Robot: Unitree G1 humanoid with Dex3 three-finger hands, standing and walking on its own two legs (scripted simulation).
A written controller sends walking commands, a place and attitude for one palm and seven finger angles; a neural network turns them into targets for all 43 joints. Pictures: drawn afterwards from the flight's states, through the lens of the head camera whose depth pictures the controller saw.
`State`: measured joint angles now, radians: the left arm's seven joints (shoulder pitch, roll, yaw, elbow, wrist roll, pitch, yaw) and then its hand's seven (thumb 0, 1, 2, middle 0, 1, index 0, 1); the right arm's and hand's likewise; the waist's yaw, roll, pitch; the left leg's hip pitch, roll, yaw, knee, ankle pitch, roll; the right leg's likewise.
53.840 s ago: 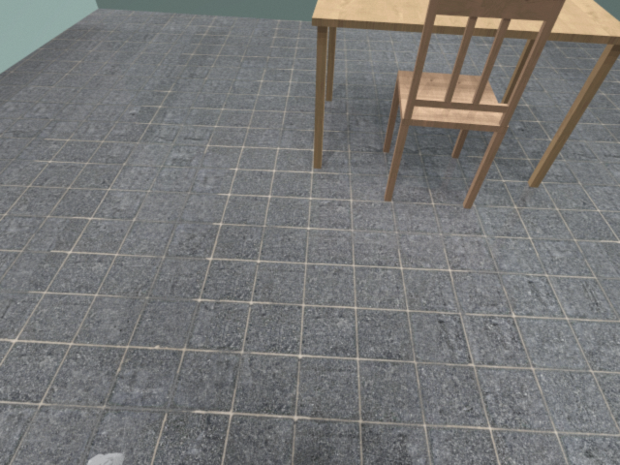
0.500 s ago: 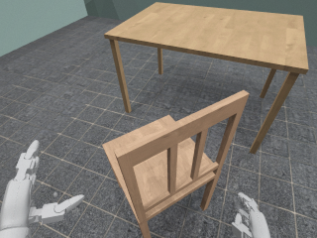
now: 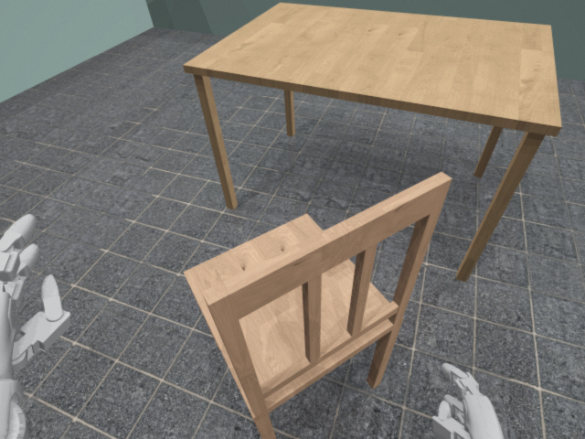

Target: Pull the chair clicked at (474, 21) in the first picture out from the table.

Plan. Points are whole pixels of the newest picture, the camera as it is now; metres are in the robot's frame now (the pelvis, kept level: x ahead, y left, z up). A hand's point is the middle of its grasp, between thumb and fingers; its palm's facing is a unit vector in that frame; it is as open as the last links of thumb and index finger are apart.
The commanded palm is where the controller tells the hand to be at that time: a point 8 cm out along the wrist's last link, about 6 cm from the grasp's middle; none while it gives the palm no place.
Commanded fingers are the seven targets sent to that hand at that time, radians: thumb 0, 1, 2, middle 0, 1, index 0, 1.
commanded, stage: draw the hand back to the body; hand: left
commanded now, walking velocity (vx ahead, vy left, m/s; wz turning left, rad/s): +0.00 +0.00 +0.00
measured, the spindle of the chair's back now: (312, 321) +0.33 +0.01 -0.09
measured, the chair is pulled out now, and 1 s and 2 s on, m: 0.59 0.59 0.59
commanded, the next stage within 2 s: step back with the hand held close in 0.18 s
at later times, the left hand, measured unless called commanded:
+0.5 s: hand (44, 323) +0.18 +0.27 +0.16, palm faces +0.43 -0.77 -0.48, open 7.4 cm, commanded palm +0.12 +0.31 +0.18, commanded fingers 0.00 0.90 0.90 -0.20 -0.30 -0.20 -0.30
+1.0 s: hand out of the picture +0.10 +0.29 +0.15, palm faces +0.45 -0.77 -0.46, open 7.4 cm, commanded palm +0.04 +0.32 +0.18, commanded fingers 0.00 0.90 0.90 -0.20 -0.30 -0.20 -0.30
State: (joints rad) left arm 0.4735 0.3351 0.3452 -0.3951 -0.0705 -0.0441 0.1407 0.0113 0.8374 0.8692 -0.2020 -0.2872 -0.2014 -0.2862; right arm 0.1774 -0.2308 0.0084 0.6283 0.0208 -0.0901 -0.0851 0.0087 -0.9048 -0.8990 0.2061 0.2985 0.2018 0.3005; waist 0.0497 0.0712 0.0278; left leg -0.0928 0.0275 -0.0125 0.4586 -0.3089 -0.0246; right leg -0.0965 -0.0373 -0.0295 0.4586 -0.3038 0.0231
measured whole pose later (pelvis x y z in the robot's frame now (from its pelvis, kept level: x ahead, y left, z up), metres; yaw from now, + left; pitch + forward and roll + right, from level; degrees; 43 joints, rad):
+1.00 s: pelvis -0.10 +0.02 -0.01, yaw +1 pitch +0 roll -2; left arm 0.56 0.39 0.41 -0.52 -0.04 -0.15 0.18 0.01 0.89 0.90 -0.21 -0.30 -0.21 -0.30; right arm 0.20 -0.22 -0.01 0.60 0.02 -0.08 -0.09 0.01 -0.90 -0.90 0.21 0.30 0.20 0.30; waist 0.00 0.03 0.03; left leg -0.40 0.03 -0.04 0.62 -0.23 0.00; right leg -0.34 -0.03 -0.05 0.52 -0.20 0.03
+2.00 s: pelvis -0.18 +0.01 +0.00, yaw -1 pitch +2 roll -3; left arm 0.55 0.41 0.46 -0.61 -0.05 -0.24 0.15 0.02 0.89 0.90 -0.21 -0.30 -0.21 -0.30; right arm 0.16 -0.14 -0.02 0.64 -0.02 -0.19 -0.03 0.01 -0.90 -0.90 0.21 0.30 0.20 0.30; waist 0.01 -0.02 0.08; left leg -0.38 0.08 0.04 0.51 -0.16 0.01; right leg -0.39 0.03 0.00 0.85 -0.46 0.01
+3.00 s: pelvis -0.26 +0.01 -0.01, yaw +0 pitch +0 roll -1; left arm 0.25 0.27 0.12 0.43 0.04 0.02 0.02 0.00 0.91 0.90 -0.20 -0.30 -0.20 -0.30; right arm 0.14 -0.25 -0.01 0.84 -0.02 -0.04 0.01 0.00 -0.90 -0.90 0.21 0.30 0.20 0.30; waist -0.01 0.04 -0.01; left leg -0.35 -0.02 0.00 0.59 -0.24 0.04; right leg -0.27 -0.07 -0.04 0.57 -0.30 0.05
